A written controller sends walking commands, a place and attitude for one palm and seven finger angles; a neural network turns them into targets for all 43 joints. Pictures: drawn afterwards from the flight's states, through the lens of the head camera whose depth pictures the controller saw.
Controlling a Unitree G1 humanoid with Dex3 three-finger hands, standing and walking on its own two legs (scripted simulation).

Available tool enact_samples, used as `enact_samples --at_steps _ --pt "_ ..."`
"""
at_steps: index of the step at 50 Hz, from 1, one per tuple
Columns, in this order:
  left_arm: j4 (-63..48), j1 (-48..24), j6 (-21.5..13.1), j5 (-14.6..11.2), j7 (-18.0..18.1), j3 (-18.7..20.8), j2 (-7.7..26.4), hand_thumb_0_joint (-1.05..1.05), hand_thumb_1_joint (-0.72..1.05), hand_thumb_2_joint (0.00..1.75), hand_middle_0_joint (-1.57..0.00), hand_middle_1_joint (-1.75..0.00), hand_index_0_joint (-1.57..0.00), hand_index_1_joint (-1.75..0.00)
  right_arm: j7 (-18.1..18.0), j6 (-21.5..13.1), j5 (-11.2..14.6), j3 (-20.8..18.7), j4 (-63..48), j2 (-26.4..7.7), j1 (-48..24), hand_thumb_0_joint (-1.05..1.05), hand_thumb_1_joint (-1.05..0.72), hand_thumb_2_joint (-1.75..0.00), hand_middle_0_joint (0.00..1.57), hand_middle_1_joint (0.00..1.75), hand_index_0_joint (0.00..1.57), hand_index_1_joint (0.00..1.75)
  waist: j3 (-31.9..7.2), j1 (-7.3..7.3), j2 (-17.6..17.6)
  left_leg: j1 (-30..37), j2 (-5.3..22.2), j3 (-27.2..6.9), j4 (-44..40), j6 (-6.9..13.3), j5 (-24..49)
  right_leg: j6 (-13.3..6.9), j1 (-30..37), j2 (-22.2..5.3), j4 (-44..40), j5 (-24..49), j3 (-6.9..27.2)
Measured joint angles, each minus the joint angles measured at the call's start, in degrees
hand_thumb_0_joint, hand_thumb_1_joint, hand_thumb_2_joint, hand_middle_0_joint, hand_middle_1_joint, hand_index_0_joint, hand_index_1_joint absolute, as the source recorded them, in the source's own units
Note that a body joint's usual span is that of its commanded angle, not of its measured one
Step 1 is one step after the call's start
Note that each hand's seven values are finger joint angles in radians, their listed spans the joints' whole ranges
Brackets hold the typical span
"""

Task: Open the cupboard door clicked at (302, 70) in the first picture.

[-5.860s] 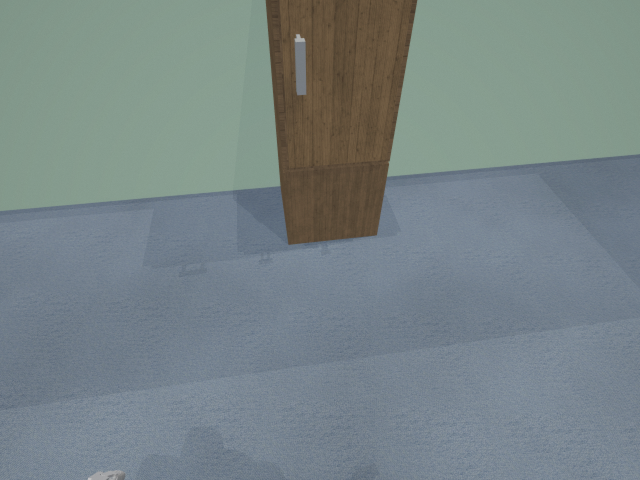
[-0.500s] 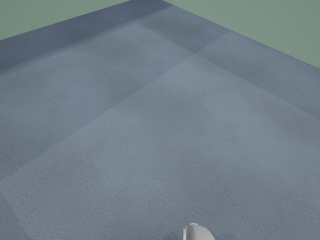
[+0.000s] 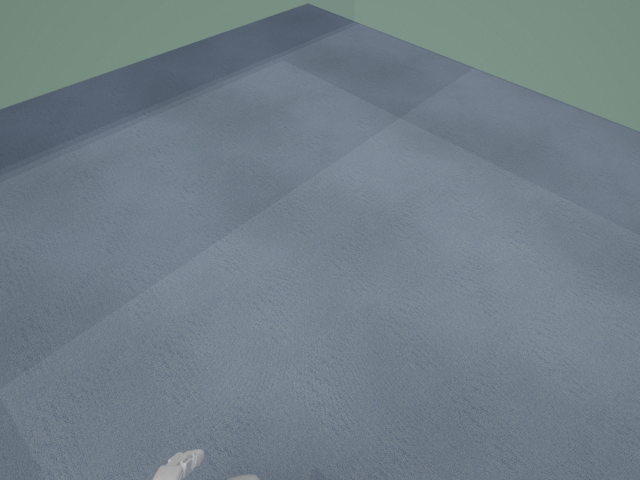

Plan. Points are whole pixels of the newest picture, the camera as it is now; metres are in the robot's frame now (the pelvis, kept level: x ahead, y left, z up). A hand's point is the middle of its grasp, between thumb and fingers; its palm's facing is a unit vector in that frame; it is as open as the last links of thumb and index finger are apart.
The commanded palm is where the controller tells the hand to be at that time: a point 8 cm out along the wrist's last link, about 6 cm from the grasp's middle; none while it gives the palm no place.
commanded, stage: turn to face it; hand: left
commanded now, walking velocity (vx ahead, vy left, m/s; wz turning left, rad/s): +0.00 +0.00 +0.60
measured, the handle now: out of the picture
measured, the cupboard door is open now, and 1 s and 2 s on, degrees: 0 0 0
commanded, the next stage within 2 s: none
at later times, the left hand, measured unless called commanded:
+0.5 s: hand out of the picture +0.03 +0.23 -0.15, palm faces +0.30 -0.91 -0.28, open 7.4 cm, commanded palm none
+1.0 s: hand out of the picture -0.11 +0.14 -0.16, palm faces +0.61 -0.75 -0.26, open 7.4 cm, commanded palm none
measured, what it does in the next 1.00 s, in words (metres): steps on the spot, turning left: left foot, then right foot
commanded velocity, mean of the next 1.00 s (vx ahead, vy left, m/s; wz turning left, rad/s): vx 0.00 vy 0.00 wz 0.60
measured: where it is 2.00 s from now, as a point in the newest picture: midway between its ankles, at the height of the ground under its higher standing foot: outside the picture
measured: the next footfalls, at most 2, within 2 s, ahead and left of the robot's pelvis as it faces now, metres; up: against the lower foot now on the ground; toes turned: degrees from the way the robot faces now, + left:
left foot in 0.06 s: +0.06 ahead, +0.11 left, +0.00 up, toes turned +11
right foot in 0.58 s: +0.06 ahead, -0.14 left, +0.00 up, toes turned +18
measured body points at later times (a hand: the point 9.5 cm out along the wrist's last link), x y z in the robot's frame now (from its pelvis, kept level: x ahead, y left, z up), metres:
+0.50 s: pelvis -0.01 -0.01 +0.01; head +0.02 +0.00 +0.46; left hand +0.02 +0.27 -0.13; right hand +0.13 -0.24 -0.13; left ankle +0.02 +0.10 -0.73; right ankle +0.02 -0.16 -0.69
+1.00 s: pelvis -0.02 -0.04 +0.00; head +0.02 -0.02 +0.45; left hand -0.14 +0.18 -0.14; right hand +0.22 -0.20 -0.14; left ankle -0.11 +0.05 -0.71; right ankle +0.03 -0.15 -0.73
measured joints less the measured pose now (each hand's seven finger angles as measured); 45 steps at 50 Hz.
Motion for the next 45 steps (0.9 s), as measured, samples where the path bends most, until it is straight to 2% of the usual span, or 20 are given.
enact_samples --at_steps 2,3,4,6,8,11,17,22,26,28,29,30,31,33,35,37,40,45 --pt "-0.36 0.95 0.39 -0.11 0.03 0.64 1.03 0.0 0.9 0.9 -0.21 -0.3 -0.21 -0.3 0.31 -0.39 -0.11 -0.32 -1.12 -0.68 -0.3 0.01 -0.92 -0.9 0.2 0.3 0.2 0.3 0.03 0.53 -0.57 2.32 -0.44 1.12 -7.01 0.36 4.78 0.96 -0.95 -1.27 2.85 -1.62 -1.46" --pt "-0.57 1.61 0.76 -0.29 0.0 1.03 1.7 0.0 0.9 0.9 -0.21 -0.3 -0.21 -0.3 0.46 -0.74 -0.22 -0.53 -1.76 -1.1 -0.37 0.01 -0.92 -0.9 0.2 0.3 0.2 0.3 -0.2 0.74 -0.93 2.53 -0.99 1.03 -8.98 2.0 6.83 1.52 -2.17 -2.18 5.27 -2.86 -1.86" --pt "-0.64 2.16 1.35 -0.45 0.04 1.55 2.55 0.0 0.9 0.9 -0.21 -0.3 -0.21 -0.3 0.52 -0.99 -0.45 -0.7 -2.3 -1.29 -0.83 0.01 -0.92 -0.9 0.2 0.3 0.2 0.3 -0.11 1.02 -1.62 1.61 -1.68 1.1 -7.91 3.92 6.25 2.48 -4.2 -2.57 9.43 -7.24 -0.37" --pt "-0.12 3.14 2.71 -0.27 0.2 2.47 4.2 0.0 0.91 0.9 -0.21 -0.3 -0.21 -0.3 0.26 -1.6 -0.74 -0.8 -3.23 -1.64 -1.7 0.01 -0.92 -0.9 0.2 0.3 0.2 0.3 0.11 1.05 -2.11 0.81 -2.48 0.93 -7.53 6.28 4.95 3.29 -9.22 -1.13 20.74 -12.07 5.02" --pt "0.7 3.74 3.28 -0.08 -0.02 3.23 5.55 0.0 0.91 0.9 -0.2 -0.3 -0.2 -0.3 -0.22 -1.99 -0.74 -0.78 -3.79 -1.95 -2.05 0.01 -0.92 -0.9 0.2 0.3 0.2 0.3 0.22 1.04 -2.15 1.4 -3.37 0.27 -10.34 6.73 6.18 3.86 -13.0 0.07 29.32 -9.47 8.75" --pt "1.03 4.64 3.08 -0.1 -0.39 3.71 7.04 0.0 0.91 0.9 -0.2 -0.3 -0.2 -0.3 -0.62 -2.33 -0.52 -0.48 -4.02 -2.47 -2.28 0.01 -0.91 -0.9 0.2 0.3 0.2 0.3 0.28 1.56 -1.94 3.27 -4.71 -0.9 -16.13 6.88 9.68 4.87 -15.28 0.51 33.28 -5.1 11.65" --pt "0.37 5.19 2.98 -0.4 -0.28 3.66 8.33 0.01 0.91 0.9 -0.2 -0.3 -0.2 -0.3 -0.36 -2.18 -0.22 -0.38 -4.31 -3.32 -2.56 0.0 -0.91 -0.9 0.2 0.3 0.2 0.3 -0.12 1.94 -0.71 5.25 -6.21 -4.68 -22.26 6.92 13.77 6.26 -13.51 0.91 28.13 -4.53 13.98" --pt "-0.82 3.98 3.07 -0.63 -0.23 3.02 7.72 0.01 0.91 0.9 -0.2 -0.3 -0.2 -0.3 0.17 -1.34 -0.36 -0.74 -4.75 -3.98 -3.41 0.0 -0.9 -0.9 0.2 0.3 0.2 0.3 -0.3 1.3 0.17 4.6 -7.24 -8.04 -22.39 6.01 14.93 6.19 -10.62 1.77 21.25 -6.59 14.47" --pt "-2.54 2.75 2.58 -0.93 -0.32 2.08 6.16 0.01 0.91 0.9 -0.2 -0.3 -0.2 -0.3 0.53 -0.46 -0.54 -1.26 -5.23 -4.92 -4.05 0.0 -0.9 -0.9 0.2 0.3 0.2 0.3 -0.38 0.62 1.5 2.85 -8.06 -11.21 -20.92 4.65 15.43 5.22 -6.93 3.41 12.64 -7.14 14.41" --pt "-3.62 2.8 1.92 -1.03 -0.41 1.59 5.35 0.01 0.9 0.9 -0.2 -0.3 -0.2 -0.3 0.7 0.1 -0.48 -1.68 -5.55 -5.45 -4.17 0.0 -0.9 -0.9 0.2 0.3 0.2 0.3 -0.67 0.57 2.12 1.57 -8.67 -12.75 -19.5 3.66 15.37 4.56 -3.65 4.18 5.37 -4.42 13.88" --pt "-4.43 3.3 1.39 -0.9 -0.46 1.31 5.2 0.01 0.9 0.9 -0.2 -0.3 -0.2 -0.3 0.8 0.38 -0.31 -1.92 -5.94 -5.64 -3.93 0.01 -0.9 -0.9 0.2 0.3 0.2 0.3 -1.17 0.73 1.98 0.29 -9.29 -13.16 -17.78 3.23 14.66 3.53 -1.53 3.98 -0.05 -3.01 13.73" --pt "-4.71 3.47 0.91 -0.55 -0.36 1.12 4.65 0.0 0.9 0.9 -0.2 -0.3 -0.2 -0.3 0.78 0.67 -0.18 -2.31 -5.99 -6.02 -4.11 0.01 -0.9 -0.9 0.2 0.3 0.2 0.3 -1.07 1.07 2.49 -1.55 -9.45 -13.3 -13.7 2.55 10.03 2.03 -1.58 4.05 -0.5 -1.29 13.18" --pt "-4.85 3.73 0.85 -0.42 -0.26 0.68 4.03 0.0 0.9 0.9 -0.2 -0.3 -0.2 -0.3 0.79 0.99 -0.3 -2.64 -5.94 -6.46 -4.16 0.01 -0.9 -0.9 0.2 0.3 0.2 0.3 -0.93 1.08 3.12 -3.63 -9.51 -12.86 -7.89 2.14 5.22 0.95 -1.6 3.91 0.31 -1.13 12.18" --pt "-4.93 4.89 1.01 -0.4 -0.21 0.11 3.1 0.0 0.9 0.9 -0.2 -0.3 -0.2 -0.3 1.08 1.63 -0.58 -3.06 -5.66 -7.08 -4.06 0.01 -0.91 -0.9 0.2 0.3 0.2 0.3 -1.17 1.21 3.42 -7.19 -9.22 -10.93 3.92 1.63 1.53 -0.04 -0.54 3.06 -0.21 -1.28 10.54" --pt "-4.61 5.97 1.03 -0.34 -0.17 -0.14 2.65 0.0 0.9 0.9 -0.2 -0.3 -0.21 -0.3 1.52 1.81 -0.7 -3.15 -5.53 -7.42 -4.17 0.01 -0.91 -0.9 0.2 0.3 0.2 0.3 -1.04 1.11 3.19 -9.18 -7.81 -8.93 12.71 0.83 3.08 -0.25 0.98 2.26 -2.15 -0.66 9.24" --pt "-4.2 6.63 0.8 -0.3 -0.16 -0.34 2.48 0.01 0.9 0.9 -0.21 -0.3 -0.21 -0.3 1.78 1.67 -0.63 -3.09 -5.53 -7.49 -4.19 0.01 -0.91 -0.9 0.19 0.3 0.2 0.3 -0.57 0.88 2.68 -9.56 -6.25 -7.75 17.0 -0.1 4.74 -0.38 2.1 1.43 -3.58 -0.05 7.82" --pt "-3.78 7.23 0.42 -0.19 -0.19 -0.57 2.39 0.01 0.9 0.9 -0.21 -0.3 -0.21 -0.3 1.89 1.85 -0.48 -2.9 -5.13 -7.4 -4.18 0.01 -0.91 -0.9 0.19 0.3 0.2 0.3 0.16 0.96 1.81 -7.87 -4.27 -6.78 16.43 -1.19 4.58 -0.45 3.01 0.11 -4.45 0.08 5.48" --pt "-3.2 8.21 0.1 0.16 -0.43 -0.6 2.82 0.01 0.9 0.9 -0.21 -0.3 -0.21 -0.3 1.84 2.43 -0.24 -2.18 -3.97 -7.12 -5.66 0.01 -0.91 -0.9 0.19 0.3 0.2 0.3 1.28 2.29 0.66 -2.7 -2.62 -4.88 6.84 -1.58 0.99 0.1 2.85 -2.08 -3.51 -0.81 1.85"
